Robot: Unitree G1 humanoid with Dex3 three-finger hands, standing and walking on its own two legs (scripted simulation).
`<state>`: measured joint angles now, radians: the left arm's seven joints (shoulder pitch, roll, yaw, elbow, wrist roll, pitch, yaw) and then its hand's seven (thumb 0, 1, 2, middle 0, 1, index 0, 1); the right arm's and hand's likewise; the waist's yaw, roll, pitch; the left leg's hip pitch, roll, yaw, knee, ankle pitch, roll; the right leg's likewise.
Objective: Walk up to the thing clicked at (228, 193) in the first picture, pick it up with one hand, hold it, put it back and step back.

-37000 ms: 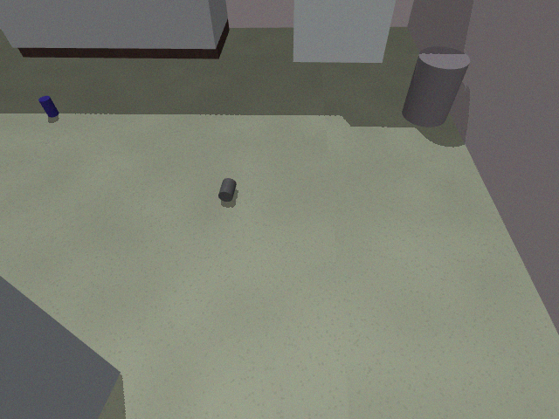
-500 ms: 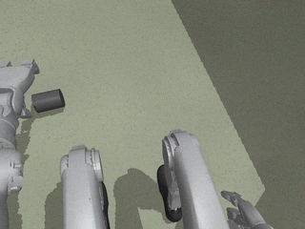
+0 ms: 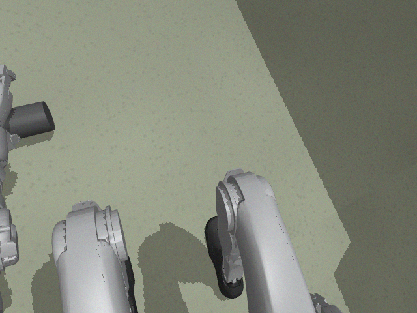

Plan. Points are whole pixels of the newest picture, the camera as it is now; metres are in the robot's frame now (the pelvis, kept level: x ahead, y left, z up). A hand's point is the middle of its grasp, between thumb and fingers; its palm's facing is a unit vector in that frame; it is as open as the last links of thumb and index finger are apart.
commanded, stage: home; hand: left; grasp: from above
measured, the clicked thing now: (26, 121) +0.52 +0.31 -0.29
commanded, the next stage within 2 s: none
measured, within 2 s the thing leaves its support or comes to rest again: neither
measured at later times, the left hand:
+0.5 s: hand out of the picture +0.31 +0.26 +0.07, palm faces -0.14 -0.80 -0.58, open 7.5 cm
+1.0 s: hand out of the picture +0.24 +0.21 +0.28, palm faces +0.19 -0.95 -0.22, open 7.4 cm
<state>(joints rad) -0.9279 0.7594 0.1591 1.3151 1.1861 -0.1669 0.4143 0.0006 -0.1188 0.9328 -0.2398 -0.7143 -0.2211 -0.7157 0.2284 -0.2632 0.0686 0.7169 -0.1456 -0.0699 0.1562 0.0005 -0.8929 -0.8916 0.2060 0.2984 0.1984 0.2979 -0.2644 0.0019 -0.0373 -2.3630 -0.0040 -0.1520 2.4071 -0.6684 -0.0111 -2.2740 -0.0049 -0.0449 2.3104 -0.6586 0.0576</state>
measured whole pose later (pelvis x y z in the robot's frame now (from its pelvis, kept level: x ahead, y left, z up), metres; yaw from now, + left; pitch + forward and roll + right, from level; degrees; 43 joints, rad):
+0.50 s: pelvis +0.00 +0.00 +0.17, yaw +5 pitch +31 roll -5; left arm -0.21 0.41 0.06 0.42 0.34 0.15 0.03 0.01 0.87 0.90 -0.21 -0.32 -0.21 -0.31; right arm 0.07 -0.28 -0.03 0.56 0.02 -0.03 0.03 0.00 -0.91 -0.90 0.20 0.30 0.20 0.30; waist -0.05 0.03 -0.19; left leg -1.78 0.02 -0.09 1.86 -0.64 -0.01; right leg -1.72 -0.03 -0.04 1.80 -0.63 0.04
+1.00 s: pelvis +0.06 +0.00 +0.35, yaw +8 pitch +17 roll -4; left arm 0.31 0.23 0.06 0.01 -0.06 0.43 0.08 0.01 0.90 0.90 -0.20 -0.31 -0.20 -0.30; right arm 0.27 -0.20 0.05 0.54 0.04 -0.15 -0.16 0.01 -0.90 -0.90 0.21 0.30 0.20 0.30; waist -0.07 0.04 -0.17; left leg -0.97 0.05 -0.07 1.21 -0.53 -0.02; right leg -0.92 -0.02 -0.05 1.14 -0.50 0.03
